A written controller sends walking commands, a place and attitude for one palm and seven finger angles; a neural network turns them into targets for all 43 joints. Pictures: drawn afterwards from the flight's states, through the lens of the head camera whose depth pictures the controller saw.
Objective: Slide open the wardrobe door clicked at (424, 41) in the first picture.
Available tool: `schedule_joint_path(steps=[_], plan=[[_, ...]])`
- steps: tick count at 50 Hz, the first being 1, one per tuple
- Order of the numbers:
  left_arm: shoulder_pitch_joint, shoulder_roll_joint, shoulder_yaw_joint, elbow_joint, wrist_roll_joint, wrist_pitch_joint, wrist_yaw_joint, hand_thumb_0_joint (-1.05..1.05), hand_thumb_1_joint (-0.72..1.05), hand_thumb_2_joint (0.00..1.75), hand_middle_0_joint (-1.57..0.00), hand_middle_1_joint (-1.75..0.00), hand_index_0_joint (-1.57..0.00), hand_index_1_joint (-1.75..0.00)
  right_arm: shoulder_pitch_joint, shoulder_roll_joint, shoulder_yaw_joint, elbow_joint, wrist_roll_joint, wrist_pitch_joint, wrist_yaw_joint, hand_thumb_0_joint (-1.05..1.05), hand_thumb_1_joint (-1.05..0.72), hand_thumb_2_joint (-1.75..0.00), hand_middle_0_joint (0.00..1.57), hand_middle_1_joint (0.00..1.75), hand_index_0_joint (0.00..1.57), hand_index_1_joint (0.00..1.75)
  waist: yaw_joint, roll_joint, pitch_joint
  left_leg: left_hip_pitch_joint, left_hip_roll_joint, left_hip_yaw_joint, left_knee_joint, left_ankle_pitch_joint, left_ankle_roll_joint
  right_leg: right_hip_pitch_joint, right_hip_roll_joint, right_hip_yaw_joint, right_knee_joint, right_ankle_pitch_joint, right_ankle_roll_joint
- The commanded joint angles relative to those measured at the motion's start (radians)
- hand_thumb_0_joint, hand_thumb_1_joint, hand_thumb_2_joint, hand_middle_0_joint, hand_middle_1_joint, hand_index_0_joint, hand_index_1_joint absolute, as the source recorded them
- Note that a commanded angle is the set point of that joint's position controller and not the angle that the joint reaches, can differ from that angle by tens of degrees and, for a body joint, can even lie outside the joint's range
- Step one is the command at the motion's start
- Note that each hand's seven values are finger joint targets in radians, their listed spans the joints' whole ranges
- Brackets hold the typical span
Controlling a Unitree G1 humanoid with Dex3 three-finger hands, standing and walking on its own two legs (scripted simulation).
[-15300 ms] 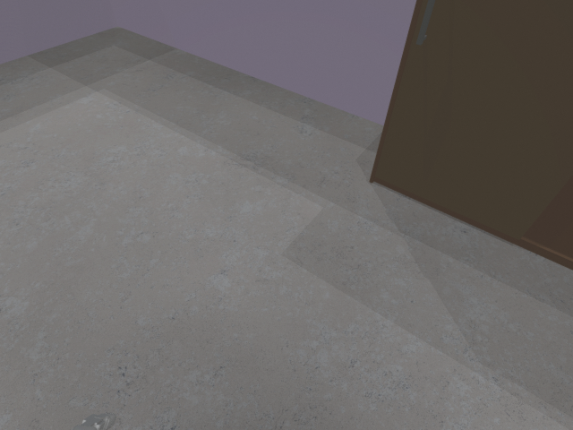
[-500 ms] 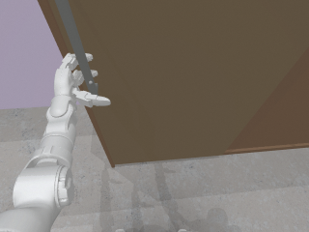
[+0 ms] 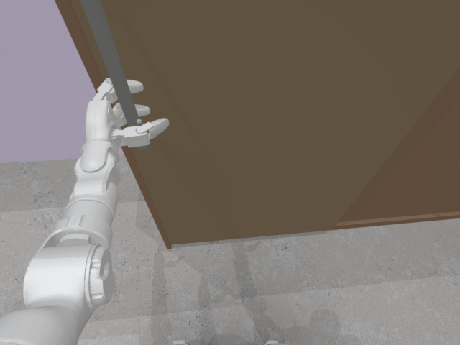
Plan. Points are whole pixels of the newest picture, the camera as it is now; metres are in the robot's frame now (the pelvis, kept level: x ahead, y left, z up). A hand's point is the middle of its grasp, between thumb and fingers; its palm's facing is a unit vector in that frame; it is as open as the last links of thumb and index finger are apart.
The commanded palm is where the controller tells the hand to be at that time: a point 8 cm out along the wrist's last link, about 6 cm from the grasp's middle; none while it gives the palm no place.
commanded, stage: grip the handle and tug to test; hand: left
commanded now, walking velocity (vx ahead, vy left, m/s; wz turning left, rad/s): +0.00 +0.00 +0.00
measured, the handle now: (122, 78) +0.53 +0.17 +0.17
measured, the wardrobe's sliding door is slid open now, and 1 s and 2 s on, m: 0.00 0.00 0.00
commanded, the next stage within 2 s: tug the door sideways, standing still in 1.00 s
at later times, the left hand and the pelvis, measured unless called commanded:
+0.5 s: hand (142, 119) +0.48 +0.14 +0.11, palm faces +0.06 -1.00 +0.00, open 5.1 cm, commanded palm +0.45 +0.20 +0.12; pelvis +0.01 +0.00 +0.00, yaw +0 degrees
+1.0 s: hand (141, 123) +0.47 +0.14 +0.12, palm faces +0.06 -1.00 +0.01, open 5.7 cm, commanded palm +0.41 +0.20 +0.12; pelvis +0.04 +0.00 +0.01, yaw -2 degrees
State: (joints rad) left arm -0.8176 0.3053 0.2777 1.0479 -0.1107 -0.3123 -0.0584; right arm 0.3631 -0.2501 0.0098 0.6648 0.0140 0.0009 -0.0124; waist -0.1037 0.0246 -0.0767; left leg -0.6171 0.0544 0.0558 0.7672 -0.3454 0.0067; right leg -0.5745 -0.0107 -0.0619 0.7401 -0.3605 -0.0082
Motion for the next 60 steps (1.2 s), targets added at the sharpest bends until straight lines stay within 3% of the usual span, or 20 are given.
schedule_joint_path(steps=[1,5,9,11,19,20,23,24,27,29,31,32,36,46,50,54,55,56,58,60], plan=[[-0.484,0.197,0.009,-0.235,-0.008,-0.078,-0.011,0.0,0.53,0.74,-0.41,-1.35,-0.41,-1.35,0.078,-0.155,-0.058,-0.08,0.003,-0.024,-0.016,0.0,-0.9,-0.9,0.2,0.3,0.2,0.3,-0.007,0.021,-0.379,0.255,-0.046,-0.051,-0.07,0.252,0.018,0.112,0.048,0.026,-0.087,0.336,-0.004],[-0.51,0.171,-0.017,-0.209,-0.013,-0.081,-0.016,0.0,0.71,0.82,-0.43,-1.37,-0.43,-1.37,0.082,-0.157,-0.059,-0.073,0.005,-0.025,-0.019,0.0,-0.9,-0.9,0.2,0.3,0.2,0.3,-0.027,0.0,-0.338,0.246,-0.044,-0.059,-0.072,0.214,0.019,0.08,0.05,0.023,-0.095,0.291,-0.004],[-0.527,0.183,-0.01,-0.195,-0.014,-0.072,-0.011,0.0,0.9,0.9,-0.45,-1.4,-0.45,-1.4,0.084,-0.159,-0.057,-0.07,0.005,-0.027,-0.019,0.0,-0.9,-0.9,0.2,0.3,0.2,0.3,-0.026,0.011,-0.353,0.234,-0.047,-0.058,-0.073,0.19,0.02,0.082,0.047,0.029,-0.098,0.277,-0.002],[-0.539,0.197,-0.004,-0.201,-0.002,-0.081,-0.005,0.0,0.9,0.9,-0.45,-1.4,-0.45,-1.4,0.09,-0.159,-0.059,-0.065,0.001,-0.028,-0.019,0.0,-0.9,-0.9,0.2,0.3,0.2,0.3,-0.025,0.037,-0.379,0.26,-0.046,-0.063,-0.068,0.214,0.018,0.069,0.046,0.026,-0.09,0.284,-0.004],[-0.5,0.203,0.015,-0.213,-0.014,-0.08,-0.01,0.0,0.9,0.9,-0.45,-1.4,-0.45,-1.4,0.099,-0.16,-0.062,-0.074,0.0,-0.025,-0.014,0.0,-0.9,-0.9,0.2,0.3,0.2,0.3,-0.015,-0.006,-0.417,0.248,-0.048,-0.051,-0.06,0.259,0.022,0.127,0.05,0.03,-0.085,0.356,0.0],[-0.501,0.231,0.032,-0.204,-0.008,-0.081,-0.009,0.0,0.9,0.9,-0.45,-1.4,-0.45,-1.4,0.104,-0.163,-0.062,-0.069,0.0,-0.022,-0.017,0.0,-0.9,-0.9,0.2,0.3,0.2,0.3,-0.016,-0.004,-0.407,0.244,-0.048,-0.052,-0.059,0.269,0.023,0.127,0.049,0.03,-0.084,0.362,-0.002],[-0.464,0.206,0.021,-0.21,-0.013,-0.077,-0.015,0.0,0.9,0.9,-0.45,-1.4,-0.45,-1.4,0.098,-0.157,-0.061,-0.075,0.002,-0.019,-0.014,0.0,-0.9,-0.9,0.2,0.3,0.2,0.3,-0.006,0.011,-0.391,0.25,-0.047,-0.049,-0.063,0.276,0.02,0.123,0.051,0.026,-0.085,0.368,-0.004],[-0.475,0.195,0.009,-0.215,-0.017,-0.074,-0.017,0.0,0.9,0.9,-0.45,-1.4,-0.45,-1.4,0.094,-0.157,-0.059,-0.077,0.003,-0.019,-0.014,0.0,-0.9,-0.9,0.2,0.3,0.2,0.3,-0.016,-0.01,-0.376,0.239,-0.048,-0.046,-0.064,0.265,0.023,0.125,0.051,0.029,-0.091,0.367,0.0],[-0.475,0.249,0.047,-0.219,-0.012,-0.076,-0.016,0.0,0.9,0.9,-0.45,-1.4,-0.45,-1.4,0.095,-0.159,-0.06,-0.076,0.003,-0.015,-0.018,0.0,-0.9,-0.9,0.2,0.3,0.2,0.3,-0.005,0.002,-0.383,0.225,-0.051,-0.043,-0.065,0.264,0.024,0.149,0.048,0.036,-0.089,0.378,-0.001],[-0.465,0.214,0.024,-0.227,-0.014,-0.073,-0.02,0.0,0.9,0.9,-0.45,-1.4,-0.45,-1.4,0.093,-0.154,-0.059,-0.081,0.003,-0.015,-0.016,0.0,-0.9,-0.9,0.2,0.3,0.2,0.3,-0.008,0.004,-0.383,0.238,-0.049,-0.044,-0.065,0.28,0.022,0.144,0.049,0.029,-0.086,0.389,-0.002],[-0.417,0.232,0.048,-0.231,-0.018,-0.075,-0.019,0.0,0.9,0.9,-0.45,-1.4,-0.45,-1.4,0.089,-0.154,-0.06,-0.086,0.003,-0.013,-0.015,0.0,-0.9,-0.9,0.2,0.3,0.2,0.3,0.009,0.015,-0.393,0.247,-0.048,-0.042,-0.064,0.299,0.021,0.151,0.049,0.03,-0.083,0.401,-0.004],[-0.405,0.2,0.026,-0.266,-0.024,-0.077,-0.021,0.0,0.9,0.9,-0.45,-1.4,-0.45,-1.4,0.083,-0.151,-0.06,-0.095,0.003,-0.014,-0.012,0.0,-0.9,-0.9,0.2,0.3,0.2,0.3,0.011,0.023,-0.408,0.264,-0.048,-0.04,-0.067,0.314,0.02,0.158,0.051,0.027,-0.081,0.412,-0.004],[-0.29,0.189,0.032,-0.355,-0.036,-0.074,-0.021,0.0,0.9,0.9,-0.45,-1.4,-0.45,-1.4,0.07,-0.15,-0.066,-0.118,0.005,-0.016,-0.005,0.0,-0.9,-0.9,0.2,0.3,0.2,0.3,0.041,0.016,-0.456,0.293,-0.046,-0.034,-0.064,0.399,0.019,0.211,0.053,0.023,-0.068,0.49,-0.007],[0.057,0.13,0.015,-0.617,-0.065,-0.005,-0.022,0.0,0.9,0.9,-0.45,-1.4,-0.45,-1.4,0.022,-0.137,-0.075,-0.173,0.017,-0.022,0.011,0.0,-0.9,-0.9,0.2,0.3,0.2,0.3,0.097,0.001,-0.431,0.322,-0.036,-0.008,-0.082,0.576,0.022,0.319,0.049,0.023,-0.076,0.652,-0.005],[0.126,0.121,0.013,-0.697,-0.078,0.037,-0.02,0.0,0.9,0.9,-0.45,-1.4,-0.45,-1.4,0.009,-0.138,-0.076,-0.181,0.019,-0.022,0.009,0.0,-0.9,-0.9,0.2,0.3,0.2,0.3,0.1,-0.022,-0.401,0.329,-0.033,-0.003,-0.093,0.611,0.022,0.351,0.047,0.021,-0.09,0.694,-0.003],[0.128,0.076,-0.026,-0.769,-0.068,0.071,-0.008,0.0,0.9,0.9,-0.45,-1.4,-0.45,-1.4,-0.001,-0.126,-0.076,-0.179,0.019,-0.024,0.009,0.0,-0.9,-0.9,0.2,0.3,0.2,0.3,0.092,0.036,-0.395,0.387,-0.026,-0.009,-0.097,0.679,0.017,0.322,0.045,0.018,-0.096,0.697,-0.001],[0.138,0.077,-0.029,-0.797,-0.066,0.071,-0.003,0.0,0.9,0.9,-0.45,-1.4,-0.45,-1.4,0.001,-0.128,-0.077,-0.181,0.015,-0.025,0.009,0.0,-0.9,-0.9,0.2,0.3,0.2,0.3,0.093,0.016,-0.408,0.394,-0.025,-0.012,-0.094,0.71,0.018,0.341,0.044,0.018,-0.095,0.714,-0.002],[0.091,0.058,-0.049,-0.784,-0.061,0.08,0.003,0.0,0.9,0.9,-0.45,-1.4,-0.45,-1.4,-0.001,-0.125,-0.075,-0.172,0.017,-0.025,0.007,0.0,-0.9,-0.9,0.2,0.3,0.2,0.3,0.075,0.04,-0.398,0.41,-0.023,-0.014,-0.094,0.711,0.015,0.313,0.043,0.019,-0.099,0.708,0.001],[-0.112,0.05,-0.077,-0.72,-0.046,0.092,0.021,0.0,0.9,0.9,-0.45,-1.4,-0.45,-1.4,0.014,-0.131,-0.075,-0.133,0.012,-0.019,-0.001,0.0,-0.9,-0.9,0.2,0.3,0.2,0.3,0.02,0.005,-0.343,0.4,-0.023,-0.03,-0.087,0.631,0.014,0.243,0.048,0.015,-0.111,0.647,0.005],[-0.212,0.033,-0.098,-0.68,-0.029,0.089,0.039,0.0,0.9,0.9,-0.45,-1.4,-0.45,-1.4,0.024,-0.131,-0.077,-0.112,0.005,-0.017,-0.007,0.0,-0.9,-0.9,0.2,0.3,0.2,0.3,-0.001,-0.006,-0.324,0.393,-0.025,-0.039,-0.081,0.587,0.015,0.211,0.047,0.013,-0.112,0.599,0.003]])
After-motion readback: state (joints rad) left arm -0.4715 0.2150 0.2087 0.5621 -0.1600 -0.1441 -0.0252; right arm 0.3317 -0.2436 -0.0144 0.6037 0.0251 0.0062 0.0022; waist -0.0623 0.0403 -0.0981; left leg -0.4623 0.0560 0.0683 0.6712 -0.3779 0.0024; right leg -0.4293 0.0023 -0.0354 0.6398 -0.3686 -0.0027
